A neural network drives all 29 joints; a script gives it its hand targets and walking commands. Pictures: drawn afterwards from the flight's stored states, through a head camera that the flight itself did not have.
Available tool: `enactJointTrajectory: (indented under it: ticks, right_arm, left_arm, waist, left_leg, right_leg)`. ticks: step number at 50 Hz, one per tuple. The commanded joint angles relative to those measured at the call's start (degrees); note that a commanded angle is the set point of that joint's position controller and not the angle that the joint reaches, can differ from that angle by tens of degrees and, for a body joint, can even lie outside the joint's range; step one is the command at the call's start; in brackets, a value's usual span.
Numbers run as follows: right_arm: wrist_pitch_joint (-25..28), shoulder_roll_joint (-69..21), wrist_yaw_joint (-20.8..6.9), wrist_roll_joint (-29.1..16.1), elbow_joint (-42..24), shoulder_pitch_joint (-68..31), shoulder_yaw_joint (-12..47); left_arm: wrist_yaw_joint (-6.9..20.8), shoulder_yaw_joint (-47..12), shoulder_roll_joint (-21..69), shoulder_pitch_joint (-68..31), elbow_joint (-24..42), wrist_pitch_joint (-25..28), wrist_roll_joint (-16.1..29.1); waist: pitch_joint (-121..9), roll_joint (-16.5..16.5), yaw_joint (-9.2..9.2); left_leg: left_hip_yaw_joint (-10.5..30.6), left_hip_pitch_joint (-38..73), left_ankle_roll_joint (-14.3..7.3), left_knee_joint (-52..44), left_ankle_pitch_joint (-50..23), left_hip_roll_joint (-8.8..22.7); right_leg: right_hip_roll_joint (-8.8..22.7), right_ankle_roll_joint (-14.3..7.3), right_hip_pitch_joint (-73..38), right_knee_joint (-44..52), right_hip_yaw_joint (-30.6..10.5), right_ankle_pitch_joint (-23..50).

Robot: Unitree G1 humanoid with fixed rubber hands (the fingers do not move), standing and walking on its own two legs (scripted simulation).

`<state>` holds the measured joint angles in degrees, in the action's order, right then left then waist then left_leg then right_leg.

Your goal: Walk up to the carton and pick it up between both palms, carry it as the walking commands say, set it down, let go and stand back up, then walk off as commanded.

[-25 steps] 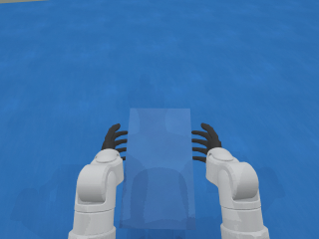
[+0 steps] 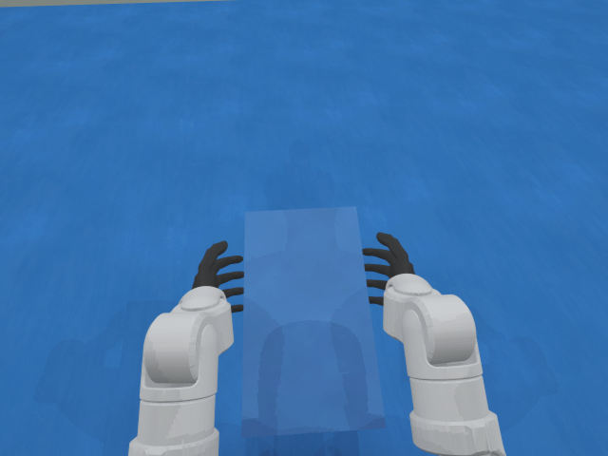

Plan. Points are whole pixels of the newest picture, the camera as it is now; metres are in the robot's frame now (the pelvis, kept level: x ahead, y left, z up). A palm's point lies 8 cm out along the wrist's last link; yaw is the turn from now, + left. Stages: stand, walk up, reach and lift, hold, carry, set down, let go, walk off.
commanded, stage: carry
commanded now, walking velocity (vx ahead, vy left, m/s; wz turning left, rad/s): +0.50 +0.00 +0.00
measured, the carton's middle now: (306, 325) +0.30 +0.01 +0.00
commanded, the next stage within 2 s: none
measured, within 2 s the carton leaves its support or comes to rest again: neither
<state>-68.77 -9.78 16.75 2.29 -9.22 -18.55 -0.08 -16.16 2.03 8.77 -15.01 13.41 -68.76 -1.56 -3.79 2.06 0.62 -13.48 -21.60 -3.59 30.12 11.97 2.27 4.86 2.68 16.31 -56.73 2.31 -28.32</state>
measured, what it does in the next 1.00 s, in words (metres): walks ahead: right foot, then left foot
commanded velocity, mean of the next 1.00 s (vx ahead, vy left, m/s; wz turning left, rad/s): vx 0.50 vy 0.00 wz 0.00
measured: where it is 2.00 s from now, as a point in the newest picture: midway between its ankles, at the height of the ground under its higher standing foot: (291, 226)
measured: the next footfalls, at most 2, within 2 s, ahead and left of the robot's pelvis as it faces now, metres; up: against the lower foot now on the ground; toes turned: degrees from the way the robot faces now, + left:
right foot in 0.24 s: +0.26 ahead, -0.11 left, +0.00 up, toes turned -7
left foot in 0.60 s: +0.52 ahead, +0.12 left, +0.00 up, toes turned +13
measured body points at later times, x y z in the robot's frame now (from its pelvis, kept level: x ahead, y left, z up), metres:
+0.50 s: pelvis +0.30 -0.01 +0.02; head +0.32 -0.03 +0.47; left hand +0.59 +0.12 +0.10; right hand +0.61 -0.11 +0.09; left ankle +0.34 +0.12 -0.69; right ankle +0.22 -0.11 -0.73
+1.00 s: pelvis +0.62 +0.01 +0.00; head +0.61 +0.00 +0.45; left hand +0.92 +0.12 +0.10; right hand +0.92 -0.12 +0.10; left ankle +0.49 +0.11 -0.72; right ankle +0.67 -0.09 -0.73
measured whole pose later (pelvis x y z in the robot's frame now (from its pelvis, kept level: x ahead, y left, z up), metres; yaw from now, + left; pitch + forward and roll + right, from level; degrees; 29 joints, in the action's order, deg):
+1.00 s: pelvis +0.62 +0.01 +0.00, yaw +2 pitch +4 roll -1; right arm -68.0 -8.8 15.9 0.8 -16.0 -15.1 -1.1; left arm -16.1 -0.4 9.2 -16.6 13.5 -67.1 -2.8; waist -5.5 -2.5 -2.1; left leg -9.1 -9.1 1.3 35.5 24.4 4.9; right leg 1.3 -2.4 22.6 -29.7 9.4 -9.4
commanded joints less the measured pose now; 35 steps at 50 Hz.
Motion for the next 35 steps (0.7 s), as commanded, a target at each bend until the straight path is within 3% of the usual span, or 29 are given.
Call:
enactJointTrajectory:
  ticks: [1,3,4,7,8,9,11,12,13,14,15,16,17,18,19,20,21,22,24,27,28,29,30,31,32,33,34,35]
  right_arm:
    - [2.74,-61.59,-11.12,-13.69,-10.84,-17.58,21.07]
    - [3.52,-62.74,-11.78,-14.69,-11.43,-17.70,21.40]
    - [4.22,-62.41,-12.22,-16.21,-14.93,-19.69,22.84]
    - [4.47,-60.92,-12.71,-17.28,-16.38,-19.91,23.75]
    - [4.79,-60.26,-12.55,-18.22,-19.14,-21.92,25.62]
    - [4.65,-59.38,-12.56,-18.06,-19.36,-20.50,25.50]
    - [3.44,-58.59,-11.68,-16.78,-16.10,-17.35,25.73]
    - [2.47,-57.42,-11.34,-15.74,-13.85,-15.74,25.10]
    - [2.07,-55.28,-10.94,-14.98,-15.39,-16.41,24.83]
    - [1.25,-54.80,-10.93,-15.22,-14.77,-18.07,25.13]
    - [0.54,-54.92,-11.34,-15.82,-15.12,-19.54,26.26]
    - [0.78,-55.74,-11.41,-15.32,-13.80,-18.76,25.50]
    - [0.89,-56.90,-11.25,-15.46,-13.80,-18.99,24.64]
    - [0.76,-58.77,-11.52,-16.11,-13.28,-20.76,25.44]
    - [1.18,-59.72,-11.58,-16.65,-13.97,-21.80,25.77]
    - [2.31,-61.24,-11.80,-17.45,-16.13,-24.13,26.71]
    - [2.63,-61.75,-11.56,-16.62,-15.30,-21.68,25.66]
    - [3.28,-62.30,-11.45,-16.43,-15.57,-21.59,26.16]
    - [4.40,-61.49,-10.52,-15.19,-17.57,-20.37,25.47]
    - [4.12,-58.13,-9.77,-13.89,-17.00,-17.38,24.16]
    - [3.84,-57.49,-9.74,-14.26,-17.64,-17.93,24.74]
    - [3.57,-57.29,-9.84,-14.91,-18.02,-18.72,25.01]
    - [3.04,-57.12,-9.85,-14.48,-15.93,-17.63,24.38]
    - [2.29,-55.81,-10.00,-13.45,-12.56,-13.96,23.18]
    - [1.68,-54.35,-9.88,-11.91,-10.39,-12.79,21.40]
    - [1.71,-55.95,-10.15,-12.69,-10.43,-14.28,21.63]
    - [1.45,-56.69,-10.29,-12.17,-8.40,-13.24,21.24]
    - [2.10,-59.16,-10.90,-12.66,-10.56,-14.87,21.31]
  left_arm:
    - [12.00,-29.21,62.58,-26.80,10.35,2.05,17.06]
    - [11.84,-28.50,63.75,-26.20,10.71,3.06,16.49]
    - [11.54,-27.67,63.84,-24.16,11.04,3.76,15.55]
    - [10.03,-26.16,62.83,-21.52,11.02,4.60,13.25]
    - [9.98,-25.27,62.18,-20.38,11.02,4.86,12.86]
    - [9.70,-25.30,61.37,-19.62,12.23,4.97,12.72]
    - [9.55,-24.45,59.19,-19.49,11.96,4.25,12.12]
    - [9.19,-23.55,58.86,-17.20,8.49,3.27,11.60]
    - [9.41,-23.16,58.10,-15.23,7.51,2.83,11.47]
    - [9.22,-22.31,56.17,-15.11,6.71,2.58,10.87]
    - [8.98,-22.05,57.56,-14.82,4.43,2.49,10.86]
    - [9.32,-22.71,59.21,-15.81,4.64,2.52,12.03]
    - [9.55,-23.30,60.00,-17.69,5.98,2.42,12.67]
    - [9.87,-23.04,60.85,-19.89,5.86,2.69,12.94]
    - [10.05,-22.64,61.27,-20.54,7.10,3.22,13.12]
    - [10.55,-22.69,62.30,-21.52,8.33,3.89,13.70]
    - [10.81,-24.09,62.93,-22.77,9.80,4.06,14.80]
    - [11.24,-24.25,62.78,-22.86,10.87,4.44,15.36]
    - [11.64,-25.35,62.97,-22.08,11.96,4.77,16.58]
    - [11.39,-25.79,60.08,-18.60,12.50,4.40,16.30]
    - [11.32,-25.28,59.35,-17.16,11.31,4.06,15.76]
    - [11.07,-25.25,58.32,-17.69,12.53,3.90,15.14]
    - [10.77,-25.63,57.57,-18.93,11.55,3.15,14.82]
    - [10.59,-25.91,56.22,-18.74,11.18,2.51,14.44]
    - [10.62,-26.57,56.85,-20.06,9.75,1.51,14.88]
    - [10.91,-27.05,56.94,-21.87,10.74,1.31,15.72]
    - [11.23,-27.39,56.80,-22.55,9.01,1.15,15.62]
    - [11.64,-29.29,59.96,-24.62,10.12,1.57,16.47]
  waist:
    - [-19.28,-7.31,-2.67]
    - [-19.03,-10.61,-2.38]
    - [-19.52,-10.53,-2.36]
    - [-20.81,-13.52,-2.14]
    - [-20.60,-11.49,-2.23]
    - [-20.81,-14.53,-2.04]
    - [-22.01,-9.59,-1.54]
    - [-22.61,-5.59,-0.72]
    - [-24.35,-0.40,0.96]
    - [-22.10,11.08,1.56]
    - [-22.22,15.34,1.78]
    - [-22.22,7.56,1.56]
    - [-21.10,4.21,1.34]
    - [-18.77,4.89,1.30]
    - [-17.68,6.99,1.47]
    - [-16.81,8.31,1.31]
    - [-16.55,6.95,1.22]
    - [-17.62,7.80,1.34]
    - [-18.54,10.10,1.21]
    - [-18.95,9.17,1.60]
    - [-19.03,9.24,0.68]
    - [-21.20,7.09,0.21]
    - [-23.31,5.95,-0.98]
    - [-26.23,-1.02,-2.52]
    - [-27.12,-11.00,-3.33]
    - [-25.84,-17.58,-3.08]
    - [-25.62,-12.62,-3.07]
    - [-22.45,-9.88,-2.73]
  left_leg:
    - [29.01,30.30,-7.59,-16.79,-13.85,20.25]
    - [22.41,27.46,-6.10,-18.68,-8.56,17.80]
    - [20.26,28.13,-5.47,-18.21,-11.31,16.60]
    - [14.14,29.71,-3.62,-15.29,-18.21,13.87]
    - [13.38,28.50,-3.49,-15.37,-14.99,14.11]
    - [11.98,28.21,-2.37,-14.10,-17.30,13.37]
    - [7.94,22.86,0.46,-8.28,-14.85,11.03]
    - [4.91,15.34,2.88,-2.20,-16.94,8.73]
    - [3.73,3.92,4.98,8.53,-12.95,5.65]
    - [2.79,-10.52,6.53,22.61,3.12,0.09]
    - [8.18,-21.13,5.51,30.58,17.07,-2.05]
    - [11.96,-25.03,4.84,33.33,16.49,0.42]
    - [13.26,-26.11,4.77,32.79,13.73,2.54]
    - [12.95,-24.16,5.18,28.50,12.04,3.69]
    - [12.27,-22.79,5.67,24.03,10.63,3.72]
    - [10.32,-21.17,6.02,20.89,8.65,2.66]
    - [9.46,-18.75,6.00,17.89,7.32,2.14]
    - [8.10,-15.91,6.04,14.01,5.41,1.35]
    - [5.28,-12.17,5.39,6.08,0.94,-0.41]
    - [0.85,-0.81,4.38,-3.96,-5.68,-4.04]
    - [0.51,6.51,3.66,-7.91,-9.29,-3.62]
    - [0.17,14.50,2.88,-8.57,-9.15,-3.78]
    - [3.23,24.40,1.23,-6.61,-7.05,-1.27]
    - [13.64,33.35,-2.08,-6.55,-8.03,6.89]
    - [32.66,40.57,-7.23,-11.32,-9.96,18.50]
    - [40.29,46.62,-13.53,-11.65,-22.41,23.17]
    - [38.22,43.35,-13.50,-10.75,-24.15,23.67]
    - [33.45,37.68,-11.03,-12.06,-24.42,22.10]
  right_leg:
    - [2.38,0.26,19.81,0.63,-4.26,1.62]
    - [0.80,0.66,16.35,9.04,-1.52,4.77]
    - [-0.46,0.70,15.00,12.51,0.39,6.18]
    - [-2.88,0.23,11.77,21.56,4.19,12.83]
    - [-3.96,-0.40,10.35,23.85,5.72,13.10]
    - [-4.13,-0.76,8.49,26.42,6.29,15.48]
    - [-3.82,-2.35,-2.83,34.81,6.92,21.56]
    - [-2.44,-3.95,-13.84,35.66,4.83,22.26]
    - [4.51,-6.92,-25.10,36.65,-5.39,18.49]
    - [15.08,-12.65,-32.61,39.14,-24.26,25.81]
    - [18.72,-17.60,-39.51,37.21,-31.37,41.90]
    - [19.90,-16.97,-40.68,36.74,-26.27,48.69]
    - [20.16,-15.58,-39.10,37.00,-22.40,48.71]
    - [18.90,-14.36,-34.21,40.12,-20.16,41.94]
    - [17.51,-13.34,-32.81,41.29,-17.55,41.16]
    - [15.62,-12.30,-32.05,41.86,-13.19,43.07]
    - [14.80,-12.01,-29.77,42.13,-10.48,42.33]
    - [13.77,-11.30,-28.36,42.57,-7.28,41.24]
    - [10.14,-9.27,-29.24,40.45,-0.34,47.42]
    - [8.54,-7.26,-25.24,38.11,3.72,50.28]
    - [7.73,-5.94,-22.34,34.76,6.09,50.06]
    - [6.47,-4.71,-19.18,30.25,7.23,51.24]
    - [5.85,-2.89,-12.24,23.82,7.61,49.27]
    - [3.27,-0.70,-3.60,13.60,8.65,40.32]
    - [-2.35,0.27,9.13,-0.62,7.73,17.47]
    - [-6.12,-0.67,20.51,-8.95,1.77,-2.45]
    - [-2.60,-0.41,22.65,-13.26,-1.87,-3.25]
    - [0.01,-0.23,21.88,-10.80,-3.42,-0.25]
